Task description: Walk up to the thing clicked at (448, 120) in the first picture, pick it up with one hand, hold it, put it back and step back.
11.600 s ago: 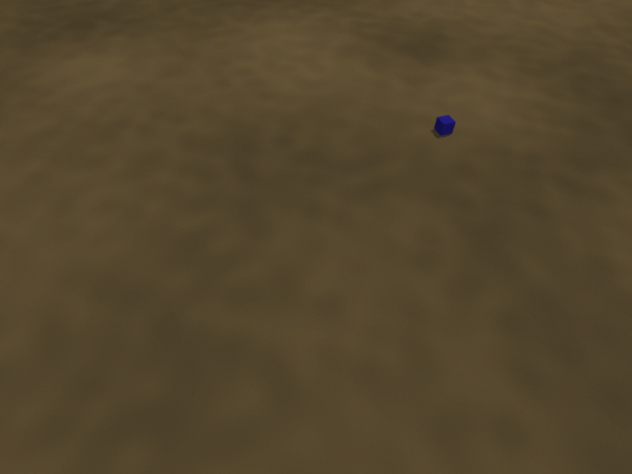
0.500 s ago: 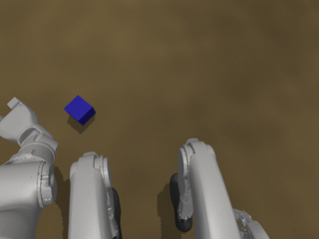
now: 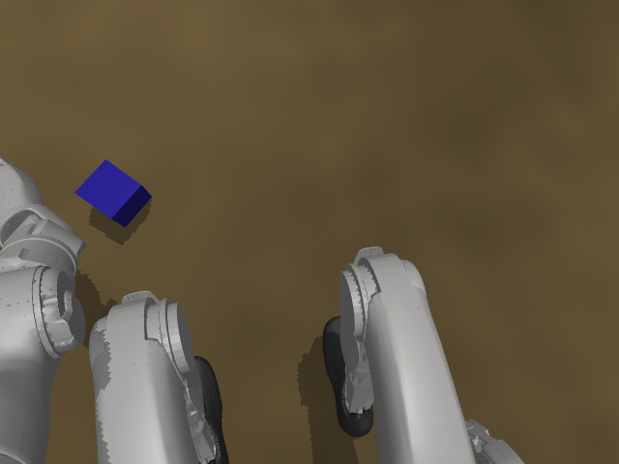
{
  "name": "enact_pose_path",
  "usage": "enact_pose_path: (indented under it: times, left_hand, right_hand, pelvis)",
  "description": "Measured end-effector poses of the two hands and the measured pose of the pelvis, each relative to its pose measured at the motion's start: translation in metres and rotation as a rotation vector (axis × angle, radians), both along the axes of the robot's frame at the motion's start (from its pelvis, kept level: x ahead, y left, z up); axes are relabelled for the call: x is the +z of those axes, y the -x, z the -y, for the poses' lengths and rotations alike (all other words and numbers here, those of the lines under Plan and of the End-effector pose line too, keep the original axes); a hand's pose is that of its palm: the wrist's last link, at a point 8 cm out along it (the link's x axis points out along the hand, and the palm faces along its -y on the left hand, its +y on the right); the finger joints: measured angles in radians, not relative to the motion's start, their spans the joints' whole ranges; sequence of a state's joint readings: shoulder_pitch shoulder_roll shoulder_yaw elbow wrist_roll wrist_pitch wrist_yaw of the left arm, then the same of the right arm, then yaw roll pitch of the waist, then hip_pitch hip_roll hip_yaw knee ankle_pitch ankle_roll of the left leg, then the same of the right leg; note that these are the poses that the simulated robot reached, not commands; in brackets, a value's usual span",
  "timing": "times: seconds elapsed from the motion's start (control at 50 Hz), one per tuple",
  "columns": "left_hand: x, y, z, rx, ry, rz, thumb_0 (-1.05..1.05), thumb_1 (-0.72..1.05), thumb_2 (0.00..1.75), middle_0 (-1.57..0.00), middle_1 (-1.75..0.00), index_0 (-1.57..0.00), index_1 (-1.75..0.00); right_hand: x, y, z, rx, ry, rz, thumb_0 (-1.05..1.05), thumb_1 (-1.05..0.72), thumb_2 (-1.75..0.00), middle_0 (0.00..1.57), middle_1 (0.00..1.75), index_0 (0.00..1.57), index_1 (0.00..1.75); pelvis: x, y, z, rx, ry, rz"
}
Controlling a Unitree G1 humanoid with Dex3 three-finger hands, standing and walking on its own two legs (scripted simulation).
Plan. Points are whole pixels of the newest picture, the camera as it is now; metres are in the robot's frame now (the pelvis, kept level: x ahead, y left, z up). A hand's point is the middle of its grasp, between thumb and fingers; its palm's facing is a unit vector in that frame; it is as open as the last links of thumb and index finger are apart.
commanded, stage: rise first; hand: left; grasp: from above
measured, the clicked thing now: (115, 194) +0.51 +0.23 -0.31
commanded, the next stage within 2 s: approach in 0.48 s
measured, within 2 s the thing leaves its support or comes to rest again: neither
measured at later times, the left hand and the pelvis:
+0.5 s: hand (51, 208) +0.46 +0.28 -0.19, palm faces -0.27 -0.31 -0.91, open 13.8 cm; pelvis +0.00 +0.00 -0.02, yaw -2 degrees
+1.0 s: hand (122, 167) +0.53 +0.20 -0.22, palm faces -0.28 -0.32 -0.91, open 13.9 cm; pelvis +0.00 +0.00 -0.03, yaw -5 degrees
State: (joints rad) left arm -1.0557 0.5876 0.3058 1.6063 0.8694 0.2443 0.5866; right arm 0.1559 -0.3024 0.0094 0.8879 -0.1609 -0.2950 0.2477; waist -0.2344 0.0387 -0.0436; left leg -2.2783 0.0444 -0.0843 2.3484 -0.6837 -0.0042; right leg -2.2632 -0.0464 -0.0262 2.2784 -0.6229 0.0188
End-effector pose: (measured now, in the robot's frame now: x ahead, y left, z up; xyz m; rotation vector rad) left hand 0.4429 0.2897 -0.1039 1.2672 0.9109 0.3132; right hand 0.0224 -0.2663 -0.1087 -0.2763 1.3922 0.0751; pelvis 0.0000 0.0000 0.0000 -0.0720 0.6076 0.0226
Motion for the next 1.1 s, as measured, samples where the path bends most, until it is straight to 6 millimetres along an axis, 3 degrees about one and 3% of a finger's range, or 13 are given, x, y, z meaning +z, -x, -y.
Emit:
enact_pose_path:
  times: [0.72,0.82,0.96,1.1]
  left_hand:
    - [-0.033,-0.030,0.013,-0.055,-0.004,-0.013,0.00,-0.54,0.97,-0.13,-1.06,-0.13,-1.05]
    - [-0.044,-0.041,0.030,-0.088,0.007,-0.023,0.00,-0.55,0.97,-0.12,-1.06,-0.13,-1.06]
    - [-0.058,-0.075,0.076,-0.142,0.041,0.023,0.00,-0.54,0.96,-0.12,-1.09,-0.13,-1.08]
    - [-0.050,-0.105,0.106,-0.142,0.029,0.077,0.00,-0.56,0.97,-0.12,-1.09,-0.13,-1.08]
  right_hand:
    - [0.003,0.037,-0.006,0.006,-0.030,-0.096,0.00,-0.91,-0.90,0.20,0.30,0.20,0.30]
    - [0.007,0.045,-0.007,0.018,-0.025,-0.112,0.00,-0.91,-0.90,0.20,0.30,0.20,0.30]
    - [0.022,0.066,-0.012,0.015,-0.019,-0.171,0.00,-0.92,-0.90,0.20,0.30,0.20,0.30]
    - [0.036,0.090,-0.020,-0.028,-0.052,-0.237,0.00,-0.93,-0.91,0.20,0.30,0.19,0.30]
  pelvis:
    - [-0.020,-0.002,-0.003,-0.017,0.037,0.015]
    - [-0.024,-0.001,-0.002,-0.021,0.043,0.023]
    - [-0.026,-0.002,-0.002,-0.033,0.060,0.025]
    - [-0.023,-0.005,-0.002,-0.053,0.074,0.014]
